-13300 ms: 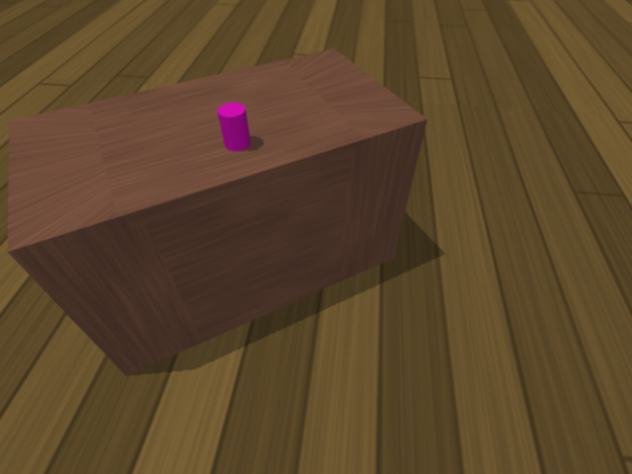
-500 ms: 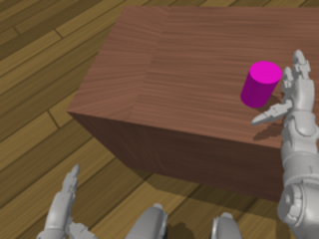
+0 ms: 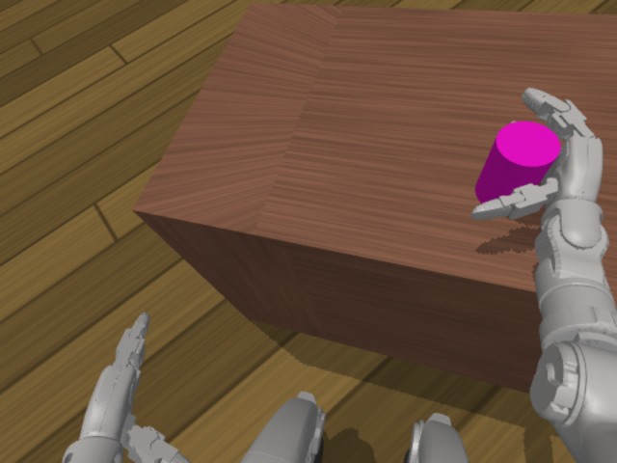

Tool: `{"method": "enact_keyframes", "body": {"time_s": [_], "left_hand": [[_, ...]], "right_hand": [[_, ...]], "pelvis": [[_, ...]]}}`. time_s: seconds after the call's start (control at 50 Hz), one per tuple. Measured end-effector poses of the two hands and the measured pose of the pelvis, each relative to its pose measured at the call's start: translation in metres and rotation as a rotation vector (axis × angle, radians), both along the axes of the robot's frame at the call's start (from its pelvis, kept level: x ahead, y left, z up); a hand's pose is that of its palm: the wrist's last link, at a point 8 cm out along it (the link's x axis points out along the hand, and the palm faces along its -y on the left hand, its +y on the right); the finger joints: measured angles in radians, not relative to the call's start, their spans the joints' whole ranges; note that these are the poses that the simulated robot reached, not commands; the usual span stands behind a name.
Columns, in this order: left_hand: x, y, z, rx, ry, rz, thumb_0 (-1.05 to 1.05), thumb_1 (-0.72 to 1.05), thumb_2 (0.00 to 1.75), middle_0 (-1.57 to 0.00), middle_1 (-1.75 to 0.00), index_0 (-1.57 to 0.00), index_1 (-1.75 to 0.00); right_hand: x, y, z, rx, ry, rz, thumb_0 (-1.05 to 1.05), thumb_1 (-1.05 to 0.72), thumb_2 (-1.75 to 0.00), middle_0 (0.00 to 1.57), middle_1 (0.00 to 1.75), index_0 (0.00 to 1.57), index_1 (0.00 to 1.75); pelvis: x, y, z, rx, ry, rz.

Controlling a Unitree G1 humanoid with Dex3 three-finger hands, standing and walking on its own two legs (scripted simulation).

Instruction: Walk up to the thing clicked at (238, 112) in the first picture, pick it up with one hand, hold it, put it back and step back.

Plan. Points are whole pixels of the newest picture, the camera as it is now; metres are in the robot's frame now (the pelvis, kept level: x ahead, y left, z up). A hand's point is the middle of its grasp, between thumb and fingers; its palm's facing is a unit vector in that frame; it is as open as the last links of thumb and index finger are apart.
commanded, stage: close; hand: right
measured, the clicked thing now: (513, 169) +0.52 -0.15 +0.03
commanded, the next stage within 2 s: settle in 0.34 s
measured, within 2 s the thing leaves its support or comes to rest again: leaves its support in 0.48 s
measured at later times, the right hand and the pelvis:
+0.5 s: hand (525, 166) +0.50 -0.15 +0.05, palm faces +0.05 +1.00 -0.01, open 10.0 cm; pelvis +0.00 +0.00 +0.00, yaw +0 degrees
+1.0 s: hand (541, 140) +0.50 -0.15 +0.10, palm faces +0.02 +1.00 -0.01, open 9.8 cm; pelvis +0.00 +0.00 +0.02, yaw +0 degrees
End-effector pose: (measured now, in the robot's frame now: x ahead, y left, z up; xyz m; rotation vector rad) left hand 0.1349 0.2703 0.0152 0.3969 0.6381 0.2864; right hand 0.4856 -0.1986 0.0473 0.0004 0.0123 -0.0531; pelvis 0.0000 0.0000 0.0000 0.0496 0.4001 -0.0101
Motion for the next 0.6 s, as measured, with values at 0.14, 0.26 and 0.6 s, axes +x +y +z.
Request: {"method": "enact_keyframes", "body": {"time_s": [0.14,0.26,0.6], "left_hand": [[-0.001,0.005,-0.006,-0.003,0.022,0.026,-0.01,-0.53,0.06,-0.04,-0.04,-0.04,-0.05],[0.012,-0.008,-0.007,-0.047,-0.024,-0.008,-0.01,-0.52,0.06,-0.04,-0.05,-0.04,-0.05],[-0.002,0.005,0.001,-0.014,-0.012,0.033,-0.01,-0.52,0.05,-0.05,-0.05,-0.05,-0.05]], "right_hand": [[0.006,-0.001,0.005,-0.003,0.022,0.002,-0.01,0.51,-0.22,0.76,0.50,0.76,0.50],[-0.004,0.001,0.001,0.014,0.038,0.012,-0.01,0.42,-0.34,0.91,0.65,0.92,0.65],[-0.012,-0.001,0.015,-0.021,0.026,0.028,0.01,0.34,-1.05,0.75,0.97,0.78,0.99]], "pelvis": [[0.003,-0.001,0.001,0.003,0.005,0.006],[0.005,-0.002,0.001,0.002,-0.002,0.001],[-0.002,-0.002,0.008,0.000,-0.028,0.001]]}}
